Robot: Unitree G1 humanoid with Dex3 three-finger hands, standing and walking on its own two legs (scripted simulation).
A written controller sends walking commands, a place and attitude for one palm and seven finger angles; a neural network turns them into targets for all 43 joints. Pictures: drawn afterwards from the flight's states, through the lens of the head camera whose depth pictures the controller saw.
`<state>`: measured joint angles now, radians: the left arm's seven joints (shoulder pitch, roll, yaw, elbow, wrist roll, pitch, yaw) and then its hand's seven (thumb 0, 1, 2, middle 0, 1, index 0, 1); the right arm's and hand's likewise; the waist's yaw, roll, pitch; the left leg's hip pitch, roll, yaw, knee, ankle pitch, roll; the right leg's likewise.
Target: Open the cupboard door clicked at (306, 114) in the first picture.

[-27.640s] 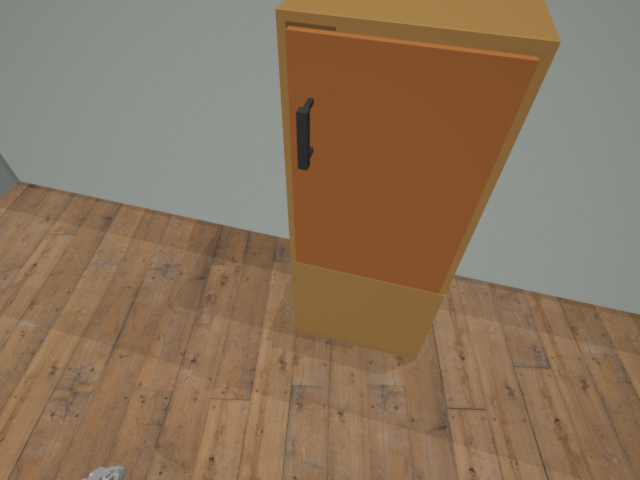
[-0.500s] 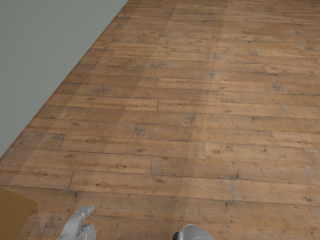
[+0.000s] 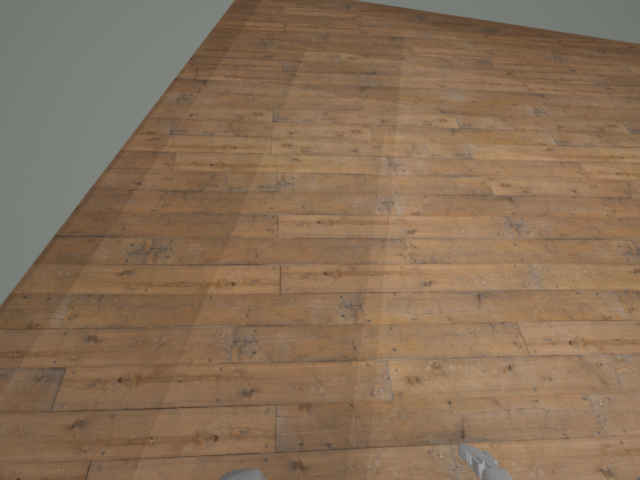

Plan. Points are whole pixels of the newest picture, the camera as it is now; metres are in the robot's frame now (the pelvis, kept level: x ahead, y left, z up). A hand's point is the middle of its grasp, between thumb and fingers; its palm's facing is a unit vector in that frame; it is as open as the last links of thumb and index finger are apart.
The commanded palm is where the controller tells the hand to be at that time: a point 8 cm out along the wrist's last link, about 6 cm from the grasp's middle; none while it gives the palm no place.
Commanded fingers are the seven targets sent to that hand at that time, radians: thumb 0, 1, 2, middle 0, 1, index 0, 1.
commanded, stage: walk to a spot facing it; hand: left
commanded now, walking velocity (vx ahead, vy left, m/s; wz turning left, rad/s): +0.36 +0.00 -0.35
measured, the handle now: out of the picture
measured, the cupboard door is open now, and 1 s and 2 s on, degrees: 45 45 45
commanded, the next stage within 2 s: turn to face it in 0.68 s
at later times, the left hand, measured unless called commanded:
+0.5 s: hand (280, 330) +0.36 +0.10 -0.16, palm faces -0.19 -0.96 -0.20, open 7.4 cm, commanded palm none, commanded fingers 0.00 0.90 0.90 -0.20 -0.30 -0.20 -0.30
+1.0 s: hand (282, 264) +0.50 +0.11 -0.17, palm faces -0.07 -0.98 -0.17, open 7.3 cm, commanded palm none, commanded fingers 0.00 0.90 0.90 -0.20 -0.30 -0.20 -0.30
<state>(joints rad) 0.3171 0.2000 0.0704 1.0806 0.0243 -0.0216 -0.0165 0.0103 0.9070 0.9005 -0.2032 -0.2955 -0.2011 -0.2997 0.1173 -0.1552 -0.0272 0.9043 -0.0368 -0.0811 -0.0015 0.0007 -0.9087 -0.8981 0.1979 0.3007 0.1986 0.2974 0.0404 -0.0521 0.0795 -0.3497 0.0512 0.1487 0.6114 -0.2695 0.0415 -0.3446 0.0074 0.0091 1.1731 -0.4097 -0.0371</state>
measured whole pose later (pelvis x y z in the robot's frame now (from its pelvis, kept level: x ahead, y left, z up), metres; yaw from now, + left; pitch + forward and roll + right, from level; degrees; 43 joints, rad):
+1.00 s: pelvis +0.45 -0.06 +0.01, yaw -6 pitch +1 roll +0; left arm 0.22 0.17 0.04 1.06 0.03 -0.01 0.02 0.01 0.92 0.90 -0.20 -0.30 -0.20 -0.30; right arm 0.20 -0.15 -0.04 1.03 -0.02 -0.05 -0.03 0.00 -0.94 -0.90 0.20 0.30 0.20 0.30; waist 0.01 -0.03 0.07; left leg -0.33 0.01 0.12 0.51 -0.20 0.06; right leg -0.43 -0.07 -0.04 1.00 -0.41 0.04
